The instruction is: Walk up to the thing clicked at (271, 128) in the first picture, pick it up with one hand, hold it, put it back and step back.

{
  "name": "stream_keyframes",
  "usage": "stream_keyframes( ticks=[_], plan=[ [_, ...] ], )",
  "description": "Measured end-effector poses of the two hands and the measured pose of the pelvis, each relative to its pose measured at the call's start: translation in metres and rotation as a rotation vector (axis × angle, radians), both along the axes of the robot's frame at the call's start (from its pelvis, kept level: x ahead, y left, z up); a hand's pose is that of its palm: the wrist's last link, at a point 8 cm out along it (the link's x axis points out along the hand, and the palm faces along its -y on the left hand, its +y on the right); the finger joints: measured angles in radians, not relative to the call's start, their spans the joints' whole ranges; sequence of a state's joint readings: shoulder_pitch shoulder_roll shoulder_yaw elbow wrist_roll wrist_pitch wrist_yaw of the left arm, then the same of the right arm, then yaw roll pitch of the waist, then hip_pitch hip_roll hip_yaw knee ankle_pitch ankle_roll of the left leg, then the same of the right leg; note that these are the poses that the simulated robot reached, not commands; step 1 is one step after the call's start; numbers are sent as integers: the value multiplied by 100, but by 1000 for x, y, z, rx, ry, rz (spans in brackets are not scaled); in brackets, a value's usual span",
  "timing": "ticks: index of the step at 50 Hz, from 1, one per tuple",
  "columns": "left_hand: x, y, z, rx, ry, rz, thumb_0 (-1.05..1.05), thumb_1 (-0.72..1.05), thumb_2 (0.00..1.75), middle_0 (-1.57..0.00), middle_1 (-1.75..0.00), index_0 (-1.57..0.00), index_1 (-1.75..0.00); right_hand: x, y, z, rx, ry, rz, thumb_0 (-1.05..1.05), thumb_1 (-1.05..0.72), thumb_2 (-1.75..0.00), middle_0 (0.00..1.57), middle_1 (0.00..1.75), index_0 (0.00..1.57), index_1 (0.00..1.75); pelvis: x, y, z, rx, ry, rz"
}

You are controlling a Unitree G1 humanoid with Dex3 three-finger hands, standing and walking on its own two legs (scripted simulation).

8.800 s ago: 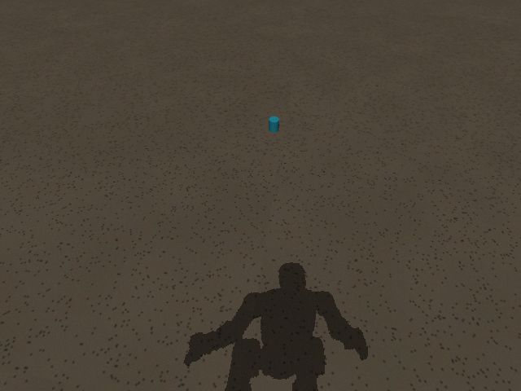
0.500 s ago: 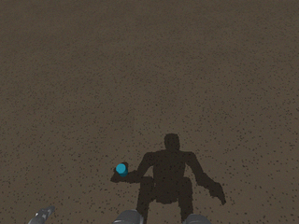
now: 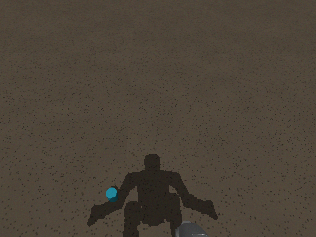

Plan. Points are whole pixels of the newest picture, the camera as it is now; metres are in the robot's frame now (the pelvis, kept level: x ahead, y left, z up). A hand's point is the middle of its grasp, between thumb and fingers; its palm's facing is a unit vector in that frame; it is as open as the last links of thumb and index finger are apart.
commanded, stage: walk up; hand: left
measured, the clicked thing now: (112, 195) +0.46 +0.23 -0.73
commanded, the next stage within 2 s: stand in 1.98 s
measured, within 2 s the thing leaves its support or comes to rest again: neither
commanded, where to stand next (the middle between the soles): +0.06 +0.01 m, yaw -2 degrees
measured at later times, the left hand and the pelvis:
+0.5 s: hand out of the picture +0.13 +0.28 -0.16, palm faces -0.02 -0.92 -0.39, open 7.4 cm; pelvis -0.02 +0.02 -0.02, yaw +0 degrees
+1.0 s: hand out of the picture +0.05 +0.26 -0.11, palm faces -0.09 -0.88 -0.46, open 7.4 cm; pelvis +0.00 -0.02 +0.01, yaw -5 degrees
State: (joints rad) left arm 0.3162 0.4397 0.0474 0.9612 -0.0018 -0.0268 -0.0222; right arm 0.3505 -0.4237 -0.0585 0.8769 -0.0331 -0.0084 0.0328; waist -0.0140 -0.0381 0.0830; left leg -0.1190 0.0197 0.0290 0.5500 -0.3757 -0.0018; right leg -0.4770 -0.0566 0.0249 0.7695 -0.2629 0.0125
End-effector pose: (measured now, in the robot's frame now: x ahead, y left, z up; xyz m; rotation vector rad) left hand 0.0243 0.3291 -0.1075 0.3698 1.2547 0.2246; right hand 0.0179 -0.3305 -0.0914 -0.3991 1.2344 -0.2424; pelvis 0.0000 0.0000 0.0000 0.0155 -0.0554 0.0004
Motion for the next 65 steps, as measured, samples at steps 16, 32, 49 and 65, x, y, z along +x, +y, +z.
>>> stream_keyframes(
  ticks=[16,32,49,65],
  plan=[
    [91,-27,13,65,-161,-93,0,90,90,-21,-30,-20,-30,73,31,-58,135,-46,7,0,-90,-90,20,30,20,30,2,-1,-15,8,23,-18],
    [50,-8,-22,-48,-59,-72,0,90,90,-21,-30,-20,-30,-11,13,-4,-38,-6,-39,1,-90,-90,21,30,20,30,-29,11,-8,-12,38,-52],
    [19,-32,39,61,-54,-85,0,90,90,-21,-30,-20,-30,15,-20,-17,94,-92,-71,1,-90,-90,20,30,20,30,2,-23,10,-10,-27,-96],
    [90,-28,-13,-3,-80,-54,0,90,90,-21,-30,-20,-30,103,42,-33,114,-113,16,1,-90,-90,20,30,20,30,10,5,-10,-21,-17,-58]
  ],
)
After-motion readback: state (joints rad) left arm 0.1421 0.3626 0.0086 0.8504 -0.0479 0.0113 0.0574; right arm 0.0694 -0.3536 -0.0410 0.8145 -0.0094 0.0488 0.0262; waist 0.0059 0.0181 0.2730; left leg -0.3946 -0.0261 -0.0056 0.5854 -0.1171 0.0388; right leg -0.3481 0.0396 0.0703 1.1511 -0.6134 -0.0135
